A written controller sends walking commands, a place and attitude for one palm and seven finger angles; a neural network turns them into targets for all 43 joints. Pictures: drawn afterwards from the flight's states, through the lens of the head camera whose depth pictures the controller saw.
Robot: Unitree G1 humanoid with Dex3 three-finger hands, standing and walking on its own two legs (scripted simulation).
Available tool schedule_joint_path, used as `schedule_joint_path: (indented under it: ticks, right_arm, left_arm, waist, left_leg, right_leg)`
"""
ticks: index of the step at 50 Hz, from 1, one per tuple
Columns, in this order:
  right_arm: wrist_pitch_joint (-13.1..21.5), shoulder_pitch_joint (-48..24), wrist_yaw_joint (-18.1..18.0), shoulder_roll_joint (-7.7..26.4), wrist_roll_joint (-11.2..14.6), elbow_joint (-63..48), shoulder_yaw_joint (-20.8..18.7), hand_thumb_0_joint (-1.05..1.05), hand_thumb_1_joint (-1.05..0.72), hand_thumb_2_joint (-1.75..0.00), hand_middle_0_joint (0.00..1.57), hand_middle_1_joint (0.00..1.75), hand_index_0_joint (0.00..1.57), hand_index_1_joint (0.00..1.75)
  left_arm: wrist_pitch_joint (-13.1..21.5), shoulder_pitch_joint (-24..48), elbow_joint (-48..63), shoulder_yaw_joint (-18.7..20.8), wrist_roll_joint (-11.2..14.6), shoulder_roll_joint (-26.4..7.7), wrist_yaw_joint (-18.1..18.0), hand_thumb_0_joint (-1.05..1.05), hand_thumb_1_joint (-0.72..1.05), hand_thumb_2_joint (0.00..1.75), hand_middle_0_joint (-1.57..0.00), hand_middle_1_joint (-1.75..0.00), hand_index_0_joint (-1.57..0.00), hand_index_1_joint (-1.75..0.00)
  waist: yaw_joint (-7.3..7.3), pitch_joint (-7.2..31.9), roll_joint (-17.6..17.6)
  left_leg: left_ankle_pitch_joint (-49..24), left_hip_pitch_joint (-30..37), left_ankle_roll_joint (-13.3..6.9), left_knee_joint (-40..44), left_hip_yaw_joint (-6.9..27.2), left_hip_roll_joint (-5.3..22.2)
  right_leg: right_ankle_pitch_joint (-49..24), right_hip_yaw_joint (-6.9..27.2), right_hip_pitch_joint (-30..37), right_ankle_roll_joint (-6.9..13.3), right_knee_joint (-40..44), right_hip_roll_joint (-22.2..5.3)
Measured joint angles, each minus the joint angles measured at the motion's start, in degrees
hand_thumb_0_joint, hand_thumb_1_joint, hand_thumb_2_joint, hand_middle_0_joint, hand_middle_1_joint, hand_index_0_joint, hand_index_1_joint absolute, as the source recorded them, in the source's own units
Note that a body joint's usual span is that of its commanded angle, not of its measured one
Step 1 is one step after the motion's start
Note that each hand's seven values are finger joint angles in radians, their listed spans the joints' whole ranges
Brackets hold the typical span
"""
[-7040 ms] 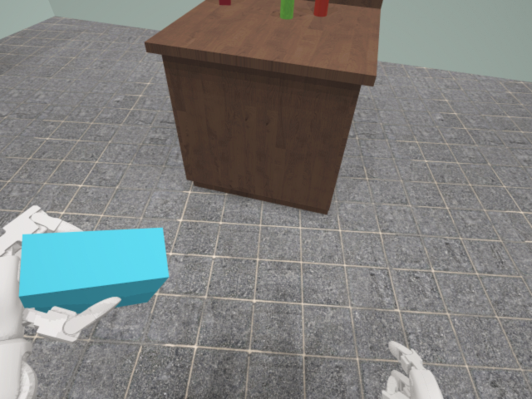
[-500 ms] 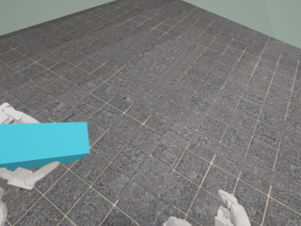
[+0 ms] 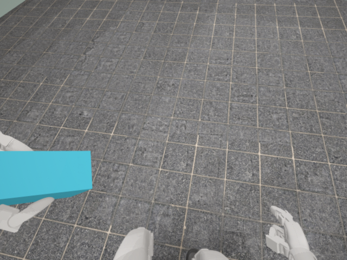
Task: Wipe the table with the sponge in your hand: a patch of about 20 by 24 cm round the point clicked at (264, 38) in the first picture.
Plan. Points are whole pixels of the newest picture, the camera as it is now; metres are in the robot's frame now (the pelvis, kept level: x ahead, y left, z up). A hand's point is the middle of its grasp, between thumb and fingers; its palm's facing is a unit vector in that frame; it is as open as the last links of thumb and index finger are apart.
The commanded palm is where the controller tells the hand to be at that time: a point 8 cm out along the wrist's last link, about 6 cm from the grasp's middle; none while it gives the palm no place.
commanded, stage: turn to face it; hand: left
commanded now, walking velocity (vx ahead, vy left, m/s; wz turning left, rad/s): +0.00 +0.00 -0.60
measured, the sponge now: (51, 178) +0.24 +0.19 +0.15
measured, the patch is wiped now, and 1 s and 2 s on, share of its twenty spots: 0.00 0.00 0.00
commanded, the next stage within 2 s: none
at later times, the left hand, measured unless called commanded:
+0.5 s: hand (60, 202) +0.19 +0.15 +0.18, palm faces +0.17 -0.87 -0.47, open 10.0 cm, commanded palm +0.14 +0.21 +0.18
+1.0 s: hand (197, 241) +0.15 -0.03 +0.19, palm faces -0.21 -0.79 -0.58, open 10.0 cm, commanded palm +0.13 +0.06 +0.18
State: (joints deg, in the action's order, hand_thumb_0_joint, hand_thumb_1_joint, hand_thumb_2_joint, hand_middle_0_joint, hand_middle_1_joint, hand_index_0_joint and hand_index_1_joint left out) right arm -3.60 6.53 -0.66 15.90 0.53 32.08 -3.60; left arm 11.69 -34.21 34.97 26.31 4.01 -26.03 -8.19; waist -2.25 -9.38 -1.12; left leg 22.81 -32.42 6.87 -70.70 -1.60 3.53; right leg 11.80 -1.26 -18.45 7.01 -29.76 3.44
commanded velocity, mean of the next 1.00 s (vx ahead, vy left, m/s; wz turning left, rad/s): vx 0.00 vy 0.00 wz -0.60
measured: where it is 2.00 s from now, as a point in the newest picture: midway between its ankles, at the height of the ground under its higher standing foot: outside the picture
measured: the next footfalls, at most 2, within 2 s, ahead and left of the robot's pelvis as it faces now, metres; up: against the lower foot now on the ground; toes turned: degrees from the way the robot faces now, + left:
left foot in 0.44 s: -0.06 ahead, +0.12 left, +0.00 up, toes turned -10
right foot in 0.70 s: -0.08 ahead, -0.21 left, +0.00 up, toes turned -29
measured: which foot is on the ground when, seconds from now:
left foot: up 0.00-0.42, down 0.44-0.72, up 0.74-1.00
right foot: down 0.00-0.44, up 0.46-0.68, down 0.70-1.00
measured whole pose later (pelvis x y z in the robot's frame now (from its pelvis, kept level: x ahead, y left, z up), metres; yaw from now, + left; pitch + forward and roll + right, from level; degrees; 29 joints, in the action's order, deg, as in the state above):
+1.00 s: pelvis -0.16 -0.09 -0.01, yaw -34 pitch +1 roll +2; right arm -3.2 6.5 2.2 14.1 0.6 30.1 -0.2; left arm 12.8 -34.0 41.6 27.8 3.7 -28.5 -7.8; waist -1.7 -9.0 2.5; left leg 28.0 -23.4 4.8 -47.6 -3.2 1.7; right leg 6.9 3.2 -25.2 4.9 -31.5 5.3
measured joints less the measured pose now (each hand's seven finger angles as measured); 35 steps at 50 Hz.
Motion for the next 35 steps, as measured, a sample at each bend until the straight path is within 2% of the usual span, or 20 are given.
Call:
schedule_joint_path:
  ticks: [4,11,14,17,20,21,22,23,25,27,28,30,33,35]
  right_arm:
    - [-0.7,0.6,-0.1,0.6,0.1,0.3,-0.4,0.01,-0.91,-0.9,0.2,0.3,0.2,0.3]
    - [-1.2,1.9,0.0,-0.6,0.2,-0.2,1.4,0.01,-0.91,-0.9,0.2,0.3,0.2,0.3]
    - [-1.4,2.0,0.3,-1.6,-0.2,-0.7,2.4,0.01,-0.91,-0.9,0.2,0.3,0.2,0.3]
    - [-1.7,1.8,0.7,-2.5,-0.5,-1.3,3.0,0.01,-0.91,-0.9,0.2,0.3,0.2,0.3]
    - [-2.2,1.7,1.5,-3.2,-0.3,-2.1,3.4,0.01,-0.9,-0.9,0.2,0.3,0.2,0.3]
    - [-2.2,1.7,1.7,-3.3,-0.3,-2.5,3.5,0.01,-0.9,-0.9,0.2,0.3,0.2,0.3]
    - [-2.2,1.7,1.9,-3.1,-0.3,-3.1,3.6,0.01,-0.9,-0.9,0.2,0.3,0.2,0.3]
    - [-2.2,1.3,1.8,-3.6,-0.6,-3.2,3.5,0.01,-0.9,-0.9,0.2,0.3,0.2,0.3]
    - [-1.8,1.1,1.6,-4.8,-0.5,-3.4,3.5,0.01,-0.9,-0.9,0.2,0.3,0.2,0.3]
    - [-1.1,2.3,1.6,-5.6,-0.1,-3.5,3.7,0.01,-0.9,-0.9,0.2,0.3,0.2,0.3]
    - [-0.7,3.0,1.7,-5.7,0.1,-3.5,3.7,0.01,-0.9,-0.9,0.2,0.3,0.2,0.3]
    - [0.4,4.5,1.6,-5.6,0.6,-3.1,3.9,0.01,-0.9,-0.9,0.2,0.3,0.2,0.3]
    - [2.3,6.4,1.6,-5.7,1.0,-2.6,4.3,0.01,-0.9,-0.9,0.2,0.3,0.2,0.3]
    - [3.6,7.5,1.6,-5.9,1.0,-2.5,4.7,0.01,-0.9,-0.9,0.2,0.3,0.2,0.3]
  left_arm:
    - [-0.4,1.7,-3.5,-0.4,0.3,1.5,-0.6,-0.01,-0.48,1.0,-0.75,-1.36,-0.74,-1.35]
    - [-2.2,6.0,-6.9,-6.1,-0.2,6.3,-0.9,-0.01,-0.48,1.0,-0.75,-1.36,-0.74,-1.35]
    - [-2.1,7.3,-6.2,-7.7,-0.6,6.6,-0.8,-0.01,-0.48,1.0,-0.75,-1.36,-0.74,-1.35]
    - [-1.3,8.4,-5.4,-7.5,-1.1,5.6,-0.4,-0.01,-0.48,1.0,-0.75,-1.36,-0.74,-1.35]
    - [-0.6,9.3,-5.0,-6.5,-1.5,4.4,0.2,-0.01,-0.48,1.0,-0.75,-1.36,-0.74,-1.35]
    - [-0.3,9.6,-4.8,-6.2,-1.6,4.1,0.5,-0.01,-0.48,1.0,-0.75,-1.36,-0.74,-1.35]
    - [0.0,10.0,-4.7,-5.9,-1.6,3.7,0.8,-0.01,-0.48,1.0,-0.75,-1.36,-0.74,-1.35]
    - [0.2,10.9,-5.0,-5.4,-1.6,3.2,1.1,-0.01,-0.48,1.0,-0.75,-1.36,-0.74,-1.35]
    - [-0.1,11.6,-5.7,-4.4,-2.2,2.3,1.7,-0.01,-0.48,1.0,-0.75,-1.36,-0.74,-1.35]
    - [-0.6,9.8,-5.9,-3.5,-2.4,2.5,2.1,-0.01,-0.48,1.0,-0.75,-1.36,-0.74,-1.35]
    - [-1.0,8.6,-5.8,-3.4,-2.3,3.0,2.1,-0.01,-0.48,1.0,-0.75,-1.36,-0.74,-1.35]
    - [-1.9,6.7,-4.9,-3.9,-2.1,4.5,1.7,-0.01,-0.48,1.0,-0.75,-1.36,-0.74,-1.35]
    - [-2.4,6.0,-3.4,-4.8,-2.2,5.1,0.9,-0.01,-0.48,1.0,-0.75,-1.36,-0.74,-1.35]
    - [-2.5,7.9,-2.9,-4.9,-2.6,3.6,0.6,-0.01,-0.48,1.0,-0.75,-1.36,-0.74,-1.35]
  waist:
    - [1.13,2.7,0.0]
    - [3.77,6.8,1.4]
    - [4.68,8.0,2.7]
    - [5.18,9.0,3.7]
    - [5.34,9.7,4.2]
    - [5.13,9.8,3.9]
    - [4.72,9.7,3.1]
    - [4.34,8.6,3.4]
    - [4.41,5.8,4.4]
    - [4.5,5.1,3.7]
    - [4.54,5.0,2.7]
    - [5.29,4.5,0.4]
    - [6.15,3.2,-1.9]
    - [5.89,2.3,-2.2]
  left_leg:
    - [-1.1,1.3,-0.5,4.6,0.8,-0.7]
    - [0.0,6.6,-1.7,13.8,2.2,-2.3]
    - [1.5,9.5,-2.2,19.6,2.1,-3.4]
    - [3.4,12.9,-3.0,27.0,1.2,-4.5]
    - [4.3,17.4,-4.3,36.9,-0.8,-5.3]
    - [3.6,19.5,-5.1,41.2,-1.5,-5.0]
    - [2.4,21.4,-6.3,45.3,-1.9,-4.1]
    - [-3.3,21.5,-6.7,46.7,-2.4,-3.7]
    - [-6.6,21.9,-5.9,45.0,-3.9,-3.5]
    - [-5.1,22.5,-4.9,43.3,-5.3,-1.9]
    - [-4.2,22.7,-4.4,42.5,-5.9,-0.6]
    - [-2.9,23.5,-3.4,41.4,-7.3,2.2]
    - [-1.0,24.1,-1.4,38.3,-9.3,6.7]
    - [1.3,22.8,0.2,33.6,-9.4,9.4]
  right_leg:
    - [-2.2,1.9,0.3,0.7,2.2,1.6]
    - [-6.7,5.2,0.0,1.3,6.3,3.7]
    - [-9.3,6.9,-0.6,1.2,8.7,4.4]
    - [-12.1,8.5,-1.7,0.9,11.2,5.3]
    - [-14.8,10.1,-3.1,0.3,13.3,6.6]
    - [-15.1,10.2,-4.0,-0.5,13.0,7.3]
    - [-13.8,9.7,-5.7,-1.8,11.1,8.4]
    - [-8.6,9.0,-8.2,-3.8,6.1,8.7]
    - [1.9,6.4,-13.2,-7.0,-10.8,7.4]
    - [7.6,3.5,-16.4,-8.4,-25.4,5.0]
    - [9.4,2.4,-16.6,-8.9,-29.2,3.5]
    - [11.0,0.5,-14.6,-9.4,-28.8,-0.2]
    - [9.5,-1.1,-8.1,-10.0,-17.4,-4.0]
    - [4.6,-2.1,-2.7,-10.1,-8.8,-5.1]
